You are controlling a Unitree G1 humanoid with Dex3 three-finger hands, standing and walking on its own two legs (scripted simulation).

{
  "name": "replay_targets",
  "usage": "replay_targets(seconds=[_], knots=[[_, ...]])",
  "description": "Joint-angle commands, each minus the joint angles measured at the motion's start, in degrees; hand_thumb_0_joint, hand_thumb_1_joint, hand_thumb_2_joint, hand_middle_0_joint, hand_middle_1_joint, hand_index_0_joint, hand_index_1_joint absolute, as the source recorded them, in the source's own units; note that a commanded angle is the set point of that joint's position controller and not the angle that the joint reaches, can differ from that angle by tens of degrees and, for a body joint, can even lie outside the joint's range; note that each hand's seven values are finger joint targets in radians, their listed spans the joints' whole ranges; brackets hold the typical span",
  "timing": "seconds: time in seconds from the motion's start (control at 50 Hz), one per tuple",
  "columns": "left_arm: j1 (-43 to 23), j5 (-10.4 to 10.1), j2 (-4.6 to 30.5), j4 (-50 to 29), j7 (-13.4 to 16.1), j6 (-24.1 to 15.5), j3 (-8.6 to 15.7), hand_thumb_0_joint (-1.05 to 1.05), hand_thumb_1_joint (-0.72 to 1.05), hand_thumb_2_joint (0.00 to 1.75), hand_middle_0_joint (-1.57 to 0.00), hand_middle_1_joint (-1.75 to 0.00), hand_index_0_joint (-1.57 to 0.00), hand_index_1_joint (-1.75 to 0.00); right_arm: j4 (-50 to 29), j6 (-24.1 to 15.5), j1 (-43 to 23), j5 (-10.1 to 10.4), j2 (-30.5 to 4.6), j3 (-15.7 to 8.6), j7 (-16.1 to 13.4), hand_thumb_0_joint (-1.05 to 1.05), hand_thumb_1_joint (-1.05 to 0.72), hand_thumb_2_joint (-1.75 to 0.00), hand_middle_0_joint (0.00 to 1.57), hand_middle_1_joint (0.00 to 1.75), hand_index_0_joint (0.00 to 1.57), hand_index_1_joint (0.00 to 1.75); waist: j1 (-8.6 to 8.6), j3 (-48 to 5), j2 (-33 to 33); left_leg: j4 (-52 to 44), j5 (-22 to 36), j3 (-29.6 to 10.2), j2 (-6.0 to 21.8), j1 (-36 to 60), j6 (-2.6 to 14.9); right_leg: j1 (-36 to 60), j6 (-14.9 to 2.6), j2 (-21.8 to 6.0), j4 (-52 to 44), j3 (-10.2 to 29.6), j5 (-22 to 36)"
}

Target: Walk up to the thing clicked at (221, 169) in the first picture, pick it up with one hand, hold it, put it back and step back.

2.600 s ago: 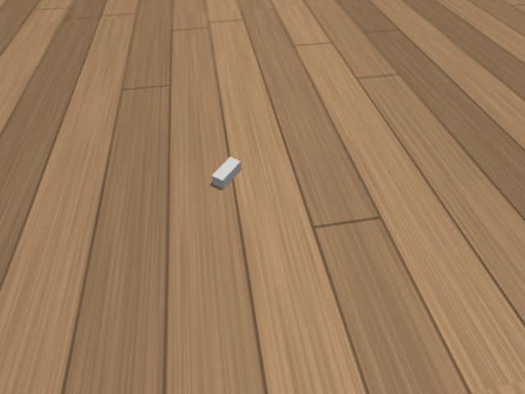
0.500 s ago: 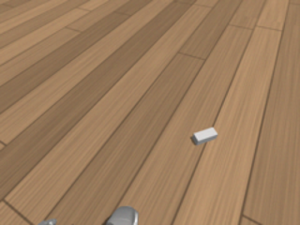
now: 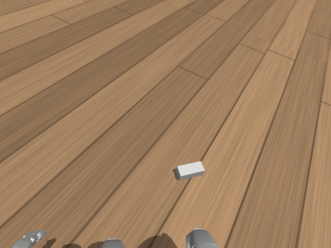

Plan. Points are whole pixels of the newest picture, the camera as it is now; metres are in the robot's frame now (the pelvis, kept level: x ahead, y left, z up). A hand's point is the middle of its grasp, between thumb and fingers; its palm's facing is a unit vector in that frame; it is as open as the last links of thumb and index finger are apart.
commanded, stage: walk up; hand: left
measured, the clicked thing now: (190, 170) +0.65 -0.24 -0.71
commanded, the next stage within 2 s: none
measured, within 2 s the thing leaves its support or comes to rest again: neither
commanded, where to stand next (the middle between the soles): +0.34 -0.57 m, yaw +15 degrees
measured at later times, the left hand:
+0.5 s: hand out of the picture +0.08 +0.06 -0.14, palm faces +0.14 -0.92 -0.36, open 7.4 cm
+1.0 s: hand (225, 229) +0.19 -0.17 -0.13, palm faces +0.15 -0.91 -0.39, open 7.4 cm
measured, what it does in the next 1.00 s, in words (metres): steps to the right: right foot, then left foot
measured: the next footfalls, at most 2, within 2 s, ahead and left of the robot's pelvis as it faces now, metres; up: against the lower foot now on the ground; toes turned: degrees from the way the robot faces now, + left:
right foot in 0.08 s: +0.11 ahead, -0.24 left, +0.00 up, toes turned -1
left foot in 0.48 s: +0.22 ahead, -0.11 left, +0.00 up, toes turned +12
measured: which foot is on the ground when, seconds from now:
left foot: down 0.00-0.10, up 0.12-0.46, down 0.48-0.86, up 0.88-1.00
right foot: up 0.00-0.06, down 0.08-0.50, up 0.52-0.82, down 0.84-1.00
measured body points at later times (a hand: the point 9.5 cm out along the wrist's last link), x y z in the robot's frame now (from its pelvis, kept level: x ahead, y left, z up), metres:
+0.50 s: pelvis +0.11 -0.22 +0.00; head +0.16 -0.19 +0.45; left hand +0.07 +0.11 -0.12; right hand +0.25 -0.53 -0.09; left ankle +0.18 -0.12 -0.71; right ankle +0.07 -0.25 -0.70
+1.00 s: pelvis +0.19 -0.46 +0.00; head +0.21 -0.46 +0.45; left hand +0.18 -0.13 -0.10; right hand +0.31 -0.82 -0.09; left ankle +0.20 -0.30 -0.64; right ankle +0.22 -0.58 -0.71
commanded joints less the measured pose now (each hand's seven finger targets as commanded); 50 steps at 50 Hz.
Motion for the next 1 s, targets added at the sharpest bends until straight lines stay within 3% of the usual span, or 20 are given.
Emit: replay_targets(seconds=[0.0,0.06,0.08,0.1,0.12,0.18,0.22,0.32,0.38,0.42,0.44,0.48,0.52,0.58,0.76,0.82,0.84,0.86,0.88,0.98], knots=[[4.1,-0.2,8.3,-3.6,0.3,-0.6,3.9,0.0,0.9,0.9,-0.2,-0.3,-0.2,-0.3,-3.6,-1.0,-3.8,-0.8,-23.2,-8.0,-1.6,0.0,-0.9,-0.9,0.2,0.3,0.2,0.3,2.65,-3.8,22.2,-17.6,-20.2,-13.0,7.9,-4.8,11.28,4.1,-0.19,2.6,-4.1,-6.8,0.1],[19.8,-0.2,10.2,2.8,1.4,-1.3,5.8,0.0,0.9,0.9,-0.2,-0.3,-0.2,-0.3,-4.4,0.7,-11.5,-1.3,-17.3,-6.2,-2.5,0.0,-0.9,-0.9,0.2,0.3,0.2,0.3,13.3,-7.6,7.4,5.6,-19.7,-0.9,-0.1,-20.8,5.77,29.0,-0.34,6.6,-20.8,-10.0,3.2],[24.4,1.2,14.7,3.3,2.1,-2.0,6.6,0.0,0.9,0.9,-0.2,-0.3,-0.2,-0.3,-4.4,1.2,-11.0,-0.5,-9.7,-3.8,-2.9,0.0,-0.9,-0.9,0.2,0.3,0.2,0.3,17.43,-3.6,-12.2,28.7,-20.9,4.0,-9.7,-31.5,2.58,26.5,-0.38,-1.6,-33.3,6.8,-11.9],[12.0,1.0,19.3,-1.1,2.8,-2.7,6.4,0.0,0.9,0.9,-0.2,-0.3,-0.2,-0.3,-5.0,1.5,-7.6,0.3,-9.8,-4.3,-4.0,0.0,-0.9,-0.9,0.2,0.3,0.2,0.3,9.67,0.2,-16.3,36.6,-19.4,-0.4,-10.4,-34.6,1.47,19.4,-4.43,-9.8,-48.8,28.9,-23.0],[1.1,-0.3,21.6,-4.3,3.4,-3.2,6.8,0.0,0.9,0.9,-0.2,-0.3,-0.2,-0.3,-3.1,1.4,-4.4,-0.4,-13.6,-5.4,-4.6,0.0,-0.9,-0.9,0.2,0.3,0.2,0.3,3.79,1.6,-10.6,36.8,-13.7,-2.1,-4.4,-30.7,1.82,16.7,-8.88,-14.9,-51.2,36.7,-29.5],[0.0,-0.3,13.6,-2.8,4.0,-3.9,4.6,0.0,0.9,0.9,-0.2,-0.3,-0.2,-0.3,2.9,1.0,-2.4,2.1,-15.3,-5.2,-3.3,0.0,-0.9,-0.9,0.2,0.3,0.2,0.3,1.92,4.1,-2.9,29.9,-5.3,-2.9,-2.8,-22.7,2.37,13.8,-5.07,-4.9,-39.3,12.2,-8.6],[0.3,-0.1,10.5,-2.0,3.9,-4.4,3.6,0.0,0.9,0.9,-0.2,-0.3,-0.2,-0.3,4.7,0.6,1.7,2.1,-13.8,-4.5,-2.6,0.0,-0.9,-0.9,0.2,0.3,0.2,0.3,1.67,3.9,-4.0,22.6,-4.4,0.8,-3.2,-17.3,2.38,14.3,-8.48,-2.7,-36.0,5.0,2.5],[4.9,0.4,7.4,-2.9,3.8,-4.5,2.0,0.0,0.9,0.9,-0.2,-0.3,-0.2,-0.3,2.1,-0.1,-1.4,1.8,-11.6,-3.2,-1.9,0.0,-0.9,-0.9,0.2,0.3,0.2,0.3,5.12,-0.1,-2.7,7.5,-2.3,4.9,-4.9,-13.9,2.94,24.3,-11.68,-4.9,-32.8,2.5,23.8],[4.3,0.7,6.7,-4.9,4.0,-3.5,1.5,0.0,0.9,0.9,-0.2,-0.3,-0.2,-0.3,1.6,0.4,0.7,2.2,-11.0,-3.3,-2.1,0.0,-0.9,-0.9,0.2,0.3,0.2,0.3,4.07,-2.5,-1.8,1.9,2.3,7.0,-5.9,-4.8,3.53,21.4,-7.77,-3.7,-28.8,-0.7,33.0],[0.9,0.3,7.0,-7.0,4.0,-3.1,1.3,0.0,0.9,0.9,-0.2,-0.3,-0.2,-0.3,3.1,0.4,8.3,2.3,-10.9,-3.8,-2.7,0.0,-0.9,-0.9,0.2,0.3,0.2,0.3,-0.63,-6.1,2.5,-7.5,12.7,7.9,-6.5,11.7,4.35,13.8,-4.77,-0.9,-17.9,-5.7,35.7],[1.7,0.0,5.5,-8.1,4.2,-3.4,0.7,0.0,0.9,0.9,-0.2,-0.3,-0.2,-0.3,3.8,0.4,12.7,1.8,-13.0,-4.9,-3.3,0.0,-0.9,-0.9,0.2,0.3,0.2,0.3,-3.12,-8.6,8.0,-11.7,16.3,4.2,-3.9,21.7,5.89,8.3,-2.12,1.8,-8.1,-8.1,33.7],[6.4,0.1,3.9,-8.3,4.5,-2.9,0.7,0.0,0.9,0.9,-0.2,-0.3,-0.2,-0.3,0.5,0.7,13.3,0.6,-19.6,-7.6,-4.9,0.0,-0.9,-0.9,0.2,0.3,0.2,0.3,-3.65,-13.9,17.4,-16.6,13.3,-35.7,21.5,34.1,18.47,-13.0,4.36,9.2,15.5,-5.2,-9.1],[7.4,0.2,11.6,-6.9,4.7,-1.4,2.2,0.0,0.9,0.9,-0.2,-0.3,-0.2,-0.3,-2.1,0.6,4.2,3.0,-22.3,-8.2,-5.7,0.0,-0.9,-0.9,0.2,0.3,0.2,0.3,-1.12,-11.7,9.1,-19.9,9.4,-41.2,29.5,25.1,24.2,-13.7,4.4,4.9,29.3,4.0,-9.3],[4.1,0.0,10.3,-4.8,4.1,-1.2,3.4,0.0,0.9,0.9,-0.2,-0.3,-0.2,-0.3,-2.6,0.1,-1.1,1.6,-15.8,-5.9,-5.2,0.0,-0.9,-0.9,0.2,0.3,0.2,0.3,0.71,-4.0,4.0,-15.7,13.6,-17.3,15.2,5.5,16.1,-4.5,1.83,4.0,22.8,5.1,-2.5],[6.2,-0.6,7.7,-3.3,1.1,-0.1,3.5,0.0,0.9,0.9,-0.2,-0.3,-0.2,-0.3,-1.9,-0.4,-7.3,-1.4,-24.0,-7.9,-2.7,0.0,-0.9,-0.9,0.2,0.3,0.2,0.3,2.82,-4.1,22.6,-16.0,-17.4,-7.9,7.9,-6.6,10.94,7.5,-0.14,3.5,-5.7,-6.8,-2.4],[19.4,0.4,9.3,2.9,2.3,-0.4,5.0,0.0,0.9,0.9,-0.2,-0.3,-0.2,-0.3,-1.2,1.4,-9.7,-1.9,-17.3,-6.0,-2.9,0.0,-0.9,-0.9,0.2,0.3,0.2,0.3,11.37,-8.3,5.1,7.2,-20.6,3.6,-0.1,-17.4,5.27,25.8,-0.74,9.2,-20.6,-12.4,1.3],[22.6,1.7,13.6,2.8,2.8,-1.0,5.9,0.0,0.9,0.9,-0.2,-0.3,-0.2,-0.3,-1.8,1.9,-9.8,-1.4,-11.1,-4.0,-3.1,0.0,-0.9,-0.9,0.2,0.3,0.2,0.3,14.6,-4.3,-11.1,26.1,-22.9,8.9,-6.5,-29.6,2.32,24.2,-3.77,1.1,-30.1,4.2,-12.0],[11.8,1.3,18.2,-1.4,3.5,-1.5,5.7,0.0,0.9,0.9,-0.2,-0.3,-0.2,-0.3,-3.4,1.8,-10.1,-0.2,-10.7,-4.5,-4.1,0.0,-0.9,-0.9,0.2,0.3,0.2,0.3,9.64,-0.1,-15.6,33.7,-20.7,2.2,-9.2,-32.5,1.26,16.3,-9.01,-7.5,-44.9,28.6,-14.3],[1.6,0.0,20.8,-4.4,4.0,-2.0,6.1,0.0,0.9,0.9,-0.2,-0.3,-0.2,-0.3,-2.2,1.7,-8.8,-0.3,-13.5,-5.6,-4.7,0.0,-0.9,-0.9,0.2,0.3,0.2,0.3,4.35,2.2,-10.7,33.8,-15.9,-1.1,-4.2,-28.4,1.17,12.6,-12.88,-12.3,-47.5,35.4,-18.3],[-0.2,0.6,11.3,-3.0,4.4,-2.7,3.3,0.0,0.9,0.9,-0.2,-0.3,-0.2,-0.3,5.4,0.6,0.7,2.0,-13.3,-4.4,-3.1,0.0,-0.9,-0.9,0.2,0.3,0.2,0.3,2.28,2.2,-6.7,19.2,-9.0,4.6,-2.8,-14.9,2.08,13.3,-13.12,-1.0,-29.9,7.6,10.3]])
